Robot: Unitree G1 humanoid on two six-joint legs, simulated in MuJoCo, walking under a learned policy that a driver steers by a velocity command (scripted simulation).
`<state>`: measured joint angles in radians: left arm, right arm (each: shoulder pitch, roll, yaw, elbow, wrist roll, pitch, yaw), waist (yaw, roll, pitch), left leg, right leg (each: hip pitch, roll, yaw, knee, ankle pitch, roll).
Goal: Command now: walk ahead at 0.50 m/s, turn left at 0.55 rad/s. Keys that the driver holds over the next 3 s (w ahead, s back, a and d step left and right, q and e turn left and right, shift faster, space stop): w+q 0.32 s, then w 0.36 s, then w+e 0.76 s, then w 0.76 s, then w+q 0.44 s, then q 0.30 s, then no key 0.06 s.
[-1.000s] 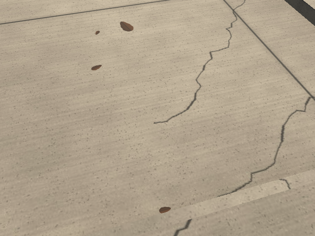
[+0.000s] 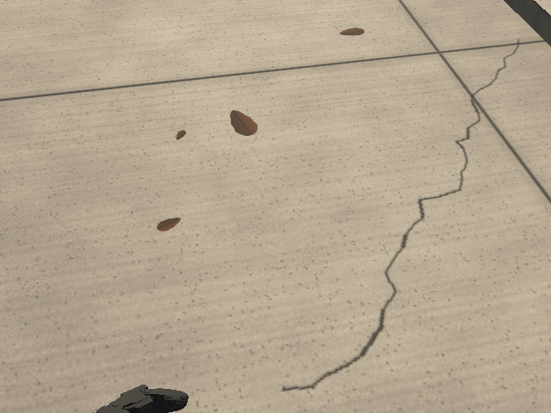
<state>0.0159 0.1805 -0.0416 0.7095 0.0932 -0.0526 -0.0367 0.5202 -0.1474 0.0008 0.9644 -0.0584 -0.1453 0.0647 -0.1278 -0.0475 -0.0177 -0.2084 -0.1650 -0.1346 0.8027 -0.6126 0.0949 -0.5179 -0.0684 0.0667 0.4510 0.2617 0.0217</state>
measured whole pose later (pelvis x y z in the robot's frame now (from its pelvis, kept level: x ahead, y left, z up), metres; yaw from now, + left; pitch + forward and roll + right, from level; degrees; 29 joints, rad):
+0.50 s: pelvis +0.27 +0.03 -0.08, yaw +16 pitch +4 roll -3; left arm 0.38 0.28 0.08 0.96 -0.03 -0.07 0.01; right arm 0.04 -0.24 -0.05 0.64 0.02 -0.04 0.04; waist 0.08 0.03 -0.03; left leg -0.60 0.05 -0.01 0.63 -0.12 0.08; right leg 0.00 -0.04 -0.19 0.37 -0.42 0.05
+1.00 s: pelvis +0.53 +0.10 -0.07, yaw +11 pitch +3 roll +2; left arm 0.09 0.24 0.06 0.82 -0.02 -0.06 -0.04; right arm 0.33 -0.25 -0.08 0.87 0.00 -0.08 -0.01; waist -0.05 -0.04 -0.02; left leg 0.05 -0.04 0.13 0.24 -0.35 0.02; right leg -0.66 -0.05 0.01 0.61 0.05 -0.06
